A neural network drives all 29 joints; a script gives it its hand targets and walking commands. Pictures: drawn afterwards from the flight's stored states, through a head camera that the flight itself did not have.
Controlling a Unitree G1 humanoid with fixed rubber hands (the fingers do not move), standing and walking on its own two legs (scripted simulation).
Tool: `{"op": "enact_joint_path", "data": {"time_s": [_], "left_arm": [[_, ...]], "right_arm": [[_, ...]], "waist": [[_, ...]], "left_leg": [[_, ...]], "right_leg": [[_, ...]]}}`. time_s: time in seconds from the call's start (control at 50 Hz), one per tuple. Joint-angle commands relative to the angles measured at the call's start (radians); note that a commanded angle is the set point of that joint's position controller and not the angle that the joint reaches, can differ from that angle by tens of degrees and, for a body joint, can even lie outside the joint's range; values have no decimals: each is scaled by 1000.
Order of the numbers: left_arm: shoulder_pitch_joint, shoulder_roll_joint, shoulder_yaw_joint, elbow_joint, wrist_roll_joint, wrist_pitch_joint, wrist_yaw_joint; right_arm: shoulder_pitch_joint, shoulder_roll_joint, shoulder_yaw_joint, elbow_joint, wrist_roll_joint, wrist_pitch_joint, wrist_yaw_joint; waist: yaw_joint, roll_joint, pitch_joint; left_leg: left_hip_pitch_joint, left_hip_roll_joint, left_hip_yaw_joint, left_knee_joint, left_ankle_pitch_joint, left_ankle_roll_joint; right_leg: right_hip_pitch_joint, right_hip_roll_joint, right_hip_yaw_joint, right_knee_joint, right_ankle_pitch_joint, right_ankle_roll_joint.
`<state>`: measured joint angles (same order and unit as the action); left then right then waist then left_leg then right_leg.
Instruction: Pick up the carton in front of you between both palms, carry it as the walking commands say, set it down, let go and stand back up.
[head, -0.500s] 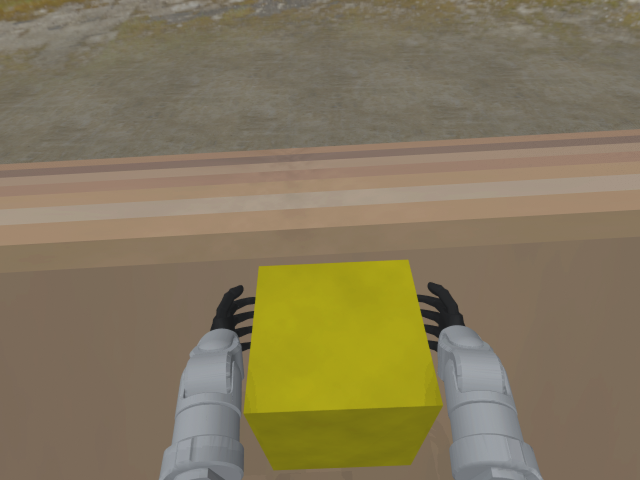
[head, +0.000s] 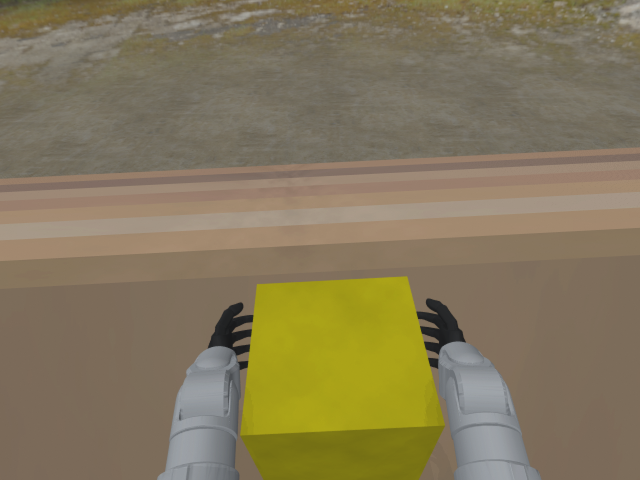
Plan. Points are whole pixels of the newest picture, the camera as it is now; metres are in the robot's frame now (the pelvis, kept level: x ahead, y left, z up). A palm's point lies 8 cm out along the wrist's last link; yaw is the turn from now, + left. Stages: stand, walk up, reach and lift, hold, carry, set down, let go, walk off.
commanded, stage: reach and lift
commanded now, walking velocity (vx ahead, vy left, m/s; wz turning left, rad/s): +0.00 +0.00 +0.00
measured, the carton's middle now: (337, 389) +0.28 +0.00 -0.05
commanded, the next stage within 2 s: hold in 0.12 s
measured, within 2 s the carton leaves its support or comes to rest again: neither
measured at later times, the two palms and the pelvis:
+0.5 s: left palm (217, 363) +0.27 +0.15 +0.05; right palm (455, 360) +0.27 -0.15 +0.04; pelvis -0.01 +0.00 +0.00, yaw +0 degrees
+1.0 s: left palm (197, 316) +0.32 +0.18 +0.09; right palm (431, 303) +0.33 -0.12 +0.09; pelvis +0.04 +0.01 -0.01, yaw +1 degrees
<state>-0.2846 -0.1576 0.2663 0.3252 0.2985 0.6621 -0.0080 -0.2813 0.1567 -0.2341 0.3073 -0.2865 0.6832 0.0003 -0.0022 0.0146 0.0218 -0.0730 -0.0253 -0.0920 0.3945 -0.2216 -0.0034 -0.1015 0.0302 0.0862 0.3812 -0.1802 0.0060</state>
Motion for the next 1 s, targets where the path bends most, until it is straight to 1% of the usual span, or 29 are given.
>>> {"op": "enact_joint_path", "data": {"time_s": [0.0, 0.1, 0.18, 0.22, 0.28, 0.36, 0.42, 0.46, 0.48, 0.58, 0.66, 0.68, 0.7, 0.72, 0.74, 0.76, 0.78, 0.8, 0.82, 0.84, 0.86, 0.88, 0.9, 0.92, 0.94, 0.96, 0.98], "left_arm": [[-463, -934, -528, -32, -241, -17, -235], [-463, -944, -547, -61, -253, -2, -231], [-428, -954, -606, -136, -291, 26, -223], [-392, -938, -617, -162, -297, 46, -219], [-369, -909, -599, -163, -284, 68, -216], [-397, -904, -576, -151, -272, 73, -220], [-445, -921, -587, -156, -283, 69, -225], [-463, -928, -589, -147, -286, 68, -228], [-476, -929, -584, -140, -283, 67, -229], [-502, -928, -572, -109, -276, 66, -233], [-506, -922, -556, -90, -265, 65, -237], [-537, -920, -583, -121, -287, 70, -232], [-530, -931, -604, -124, -305, 78, -227], [-533, -922, -607, -156, -308, 85, -221], [-538, -924, -615, -177, -309, 92, -214], [-541, -931, -635, -207, -323, 100, -206], [-543, -933, -661, -244, -340, 110, -196], [-519, -934, -677, -260, -353, 129, -184], [-507, -936, -702, -296, -366, 149, -172], [-515, -938, -728, -335, -381, 175, -159], [-513, -934, -754, -381, -395, 204, -145], [-528, -934, -784, -443, -417, 235, -134], [-545, -937, -818, -507, -447, 268, -124], [-525, -925, -838, -537, -470, 298, -114], [-500, -903, -849, -561, -483, 323, -102], [-454, -881, -848, -570, -492, 352, -90], [-404, -857, -847, -585, -497, 376, -77]], "right_arm": [[-479, 937, 527, -58, 248, -33, 231], [-489, 929, 543, -82, 260, -23, 234], [-460, 923, 600, -161, 292, 5, 232], [-422, 910, 607, -185, 296, 26, 228], [-391, 886, 583, -177, 284, 49, 224], [-427, 882, 563, -164, 275, 54, 232], [-473, 897, 574, -168, 285, 49, 239], [-491, 903, 577, -163, 289, 47, 240], [-503, 905, 576, -158, 287, 47, 239], [-529, 914, 566, -132, 282, 46, 239], [-534, 922, 555, -115, 273, 47, 237], [-557, 928, 597, -147, 286, 52, 235], [-561, 938, 601, -150, 302, 63, 231], [-573, 930, 608, -175, 316, 67, 227], [-574, 938, 617, -192, 327, 72, 225], [-577, 932, 638, -226, 339, 79, 220], [-576, 932, 659, -250, 356, 92, 214], [-582, 931, 683, -280, 380, 106, 207], [-587, 935, 708, -314, 405, 125, 201], [-592, 944, 731, -348, 425, 151, 193], [-594, 950, 755, -384, 441, 178, 182], [-574, 943, 773, -416, 450, 206, 167], [-519, 922, 776, -438, 449, 234, 148], [-479, 895, 773, -481, 445, 260, 127], [-444, 874, 776, -524, 441, 287, 107], [-410, 844, 767, -558, 433, 314, 85], [-366, 816, 763, -592, 428, 338, 64]], "waist": [[-1, -10, -268], [-2, -1, -269], [0, -1, -297], [-3, -2, -286], [-6, 5, -216], [0, 2, -173], [-1, 4, -199], [-1, -7, -210], [0, 0, -212], [0, -8, -215], [4, -7, -214], [2, -50, -273], [7, -67, -253], [5, -52, -229], [6, -58, -217], [10, -79, -226], [13, -105, -265], [13, -129, -307], [12, -130, -327], [9, -129, -334], [5, -108, -335], [-2, 0, -335], [-17, 204, -323], [-20, 274, -254], [-27, 202, -216], [-27, 150, -218], [-25, 128, -245]], "left_leg": [[17, -68, 12, -54, 230, 0], [29, -67, 9, -56, 230, -4], [65, -68, 5, -63, 291, -12], [72, -68, 2, -74, 302, -14], [59, -65, 3, -90, 243, -12], [31, -61, 9, -98, 158, -6], [23, -60, 9, -87, 141, -4], [19, -60, 10, -80, 123, -2], [15, -61, 12, -77, 114, -2], [6, -61, 13, -70, 81, 1], [-1, -63, 16, -71, 79, 2], [-119, 120, -9, -14, -76, 21], [-176, 85, -45, -39, -366, 26], [-238, 77, -37, -32, -492, 19], [-293, 59, -13, 6, -502, 9], [-313, 40, 28, 71, -397, 1], [-299, 14, 79, 156, -243, -8], [-280, -2, 121, 191, -152, -12], [-250, -7, 142, 153, -155, -8], [-192, -6, 141, 113, -184, -1], [-115, 9, 122, 48, -225, 15], [-69, 95, -12, -41, -340, 46], [-16, 252, -266, -158, -522, 110], [49, 341, -408, -224, -531, 167], [75, 347, -395, -206, -402, 199], [75, 339, -356, -192, -246, 201], [67, 321, -281, -168, -126, 187]], "right_leg": [[127, 67, -5, -35, 198, 5], [122, 70, -6, -37, 185, 4], [140, 73, -3, -45, 233, 7], [147, 73, -1, -55, 245, 7], [128, 71, -5, -71, 184, 1], [105, 70, -13, -73, 105, -2], [106, 70, -14, -60, 93, -3], [104, 70, -14, -57, 75, -2], [103, 68, -13, -53, 72, -2], [93, 65, -14, -49, 43, -2], [102, 63, -12, -50, 48, 0], [5, -122, -15, 13, -126, -5], [-40, -94, 15, -21, -398, -11], [-78, -111, 54, -46, -552, -19], [-97, -127, 82, -65, -608, -30], [-84, -154, 107, -75, -567, -42], [-55, -186, 141, -79, -492, -66], [-37, -215, 165, -85, -425, -84], [-54, -224, 162, -80, -437, -93], [-118, -209, 146, -74, -483, -93], [-201, -179, 89, -38, -506, -82], [-290, -122, 5, 65, -487, -56], [-409, -50, -116, 275, -393, -13], [-555, -30, -165, 337, -313, 3], [-597, -69, -146, 325, -287, -4], [-578, -62, -156, 285, -295, -4], [-522, -49, -172, 232, -270, 0]]}}
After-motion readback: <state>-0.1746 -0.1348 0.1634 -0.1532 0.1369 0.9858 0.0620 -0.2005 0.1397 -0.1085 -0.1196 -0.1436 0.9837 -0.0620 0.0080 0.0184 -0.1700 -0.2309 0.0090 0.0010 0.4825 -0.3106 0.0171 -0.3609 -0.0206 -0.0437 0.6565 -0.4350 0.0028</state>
